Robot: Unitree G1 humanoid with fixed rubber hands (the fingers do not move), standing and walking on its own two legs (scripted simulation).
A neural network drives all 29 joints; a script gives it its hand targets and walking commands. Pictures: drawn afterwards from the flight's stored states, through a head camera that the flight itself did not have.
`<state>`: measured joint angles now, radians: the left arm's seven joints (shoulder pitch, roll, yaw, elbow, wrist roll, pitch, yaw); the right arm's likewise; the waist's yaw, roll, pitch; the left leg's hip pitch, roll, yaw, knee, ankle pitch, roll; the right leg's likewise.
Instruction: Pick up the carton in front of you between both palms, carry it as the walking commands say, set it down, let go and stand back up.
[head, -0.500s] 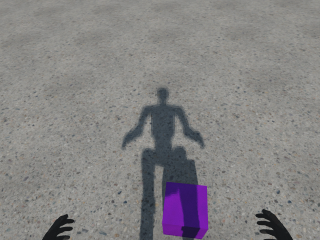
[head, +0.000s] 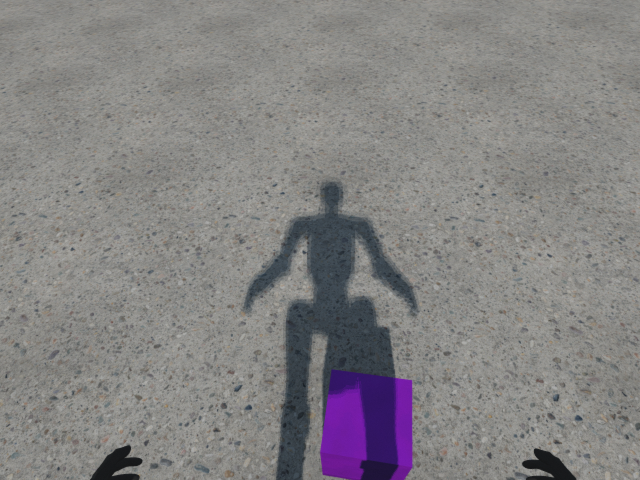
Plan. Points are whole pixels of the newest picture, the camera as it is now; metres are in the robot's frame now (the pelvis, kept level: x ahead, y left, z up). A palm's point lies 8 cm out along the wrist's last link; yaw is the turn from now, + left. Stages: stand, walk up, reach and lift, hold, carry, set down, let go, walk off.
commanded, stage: stand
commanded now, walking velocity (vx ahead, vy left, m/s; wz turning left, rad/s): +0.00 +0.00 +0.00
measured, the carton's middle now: (365, 429) +0.36 -0.09 -0.65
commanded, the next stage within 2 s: none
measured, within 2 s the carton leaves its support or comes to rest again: neither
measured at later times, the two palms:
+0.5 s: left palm out of the picture +0.08 +0.31 -0.09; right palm out of the picture +0.07 -0.30 -0.10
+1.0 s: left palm out of the picture +0.07 +0.32 -0.09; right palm out of the picture +0.06 -0.31 -0.10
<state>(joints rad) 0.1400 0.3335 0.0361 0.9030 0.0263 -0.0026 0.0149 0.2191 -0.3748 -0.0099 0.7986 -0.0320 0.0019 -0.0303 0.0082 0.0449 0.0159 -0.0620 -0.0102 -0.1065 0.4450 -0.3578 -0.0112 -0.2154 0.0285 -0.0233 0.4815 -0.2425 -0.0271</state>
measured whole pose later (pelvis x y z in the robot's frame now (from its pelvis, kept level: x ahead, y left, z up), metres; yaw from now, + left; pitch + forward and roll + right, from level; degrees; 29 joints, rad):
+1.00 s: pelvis -0.02 +0.00 +0.01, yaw -1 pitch -3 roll +0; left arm 0.10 0.38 0.02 1.05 0.01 -0.01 0.01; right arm 0.17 -0.40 0.00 0.97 -0.02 -0.01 -0.02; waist 0.02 0.03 0.03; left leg -0.03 -0.02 -0.09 0.35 -0.28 -0.01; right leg -0.19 0.02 -0.01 0.39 -0.16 -0.02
